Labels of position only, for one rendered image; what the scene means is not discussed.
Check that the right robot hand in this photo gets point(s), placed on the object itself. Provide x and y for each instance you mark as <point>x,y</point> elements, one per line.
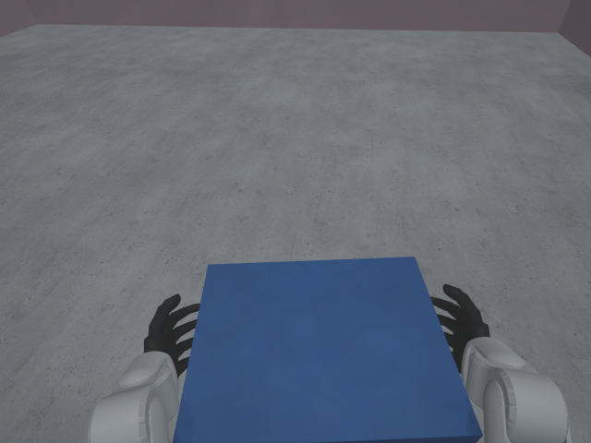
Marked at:
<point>468,324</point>

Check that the robot right forearm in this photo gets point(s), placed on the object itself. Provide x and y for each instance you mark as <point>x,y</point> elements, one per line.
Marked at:
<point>519,405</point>

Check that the left robot hand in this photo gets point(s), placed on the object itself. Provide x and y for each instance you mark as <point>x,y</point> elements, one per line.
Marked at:
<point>163,336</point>

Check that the robot left forearm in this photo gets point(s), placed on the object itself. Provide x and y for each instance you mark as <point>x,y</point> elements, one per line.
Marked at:
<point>139,404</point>

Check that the carton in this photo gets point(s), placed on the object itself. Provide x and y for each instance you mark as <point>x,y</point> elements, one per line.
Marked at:
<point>321,351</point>

